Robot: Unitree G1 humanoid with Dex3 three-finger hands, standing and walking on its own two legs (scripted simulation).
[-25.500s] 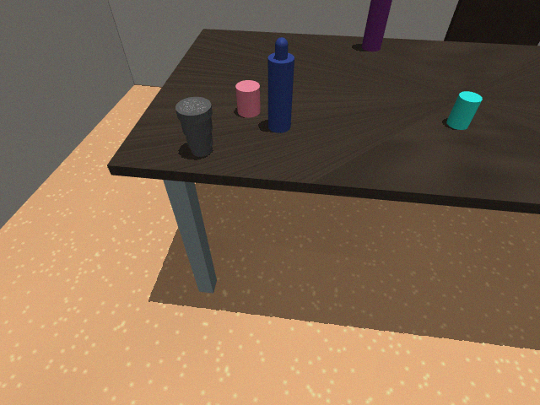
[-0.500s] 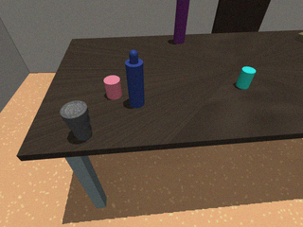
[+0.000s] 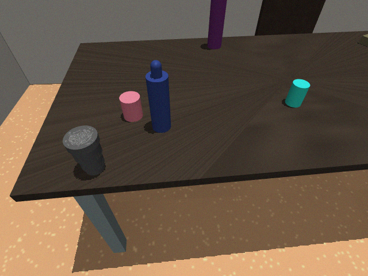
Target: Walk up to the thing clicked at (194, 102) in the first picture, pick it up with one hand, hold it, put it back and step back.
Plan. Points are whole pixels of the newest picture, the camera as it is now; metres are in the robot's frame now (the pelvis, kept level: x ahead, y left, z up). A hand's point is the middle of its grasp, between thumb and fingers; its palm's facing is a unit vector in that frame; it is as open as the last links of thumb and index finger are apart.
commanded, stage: home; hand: left
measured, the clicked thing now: (88, 153) +0.43 +0.25 +0.02
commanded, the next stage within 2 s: stand in 0.50 s
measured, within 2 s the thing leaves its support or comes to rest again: neither
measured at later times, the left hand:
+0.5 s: hand out of the picture +0.09 +0.26 -0.16, palm faces -0.03 -0.94 -0.35, open 17.6 cm
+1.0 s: hand out of the picture +0.08 +0.26 -0.16, palm faces -0.02 -0.94 -0.35, open 10.4 cm
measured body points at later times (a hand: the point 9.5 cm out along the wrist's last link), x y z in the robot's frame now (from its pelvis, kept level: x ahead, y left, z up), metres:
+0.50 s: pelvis +0.02 +0.00 +0.00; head +0.04 +0.00 +0.45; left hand +0.10 +0.30 -0.13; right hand +0.09 -0.30 -0.13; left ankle +0.06 +0.13 -0.74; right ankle -0.02 -0.15 -0.74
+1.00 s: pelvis +0.02 +0.00 +0.00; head +0.04 +0.00 +0.45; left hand +0.08 +0.31 -0.13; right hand +0.10 -0.30 -0.13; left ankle +0.06 +0.13 -0.74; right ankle -0.02 -0.15 -0.74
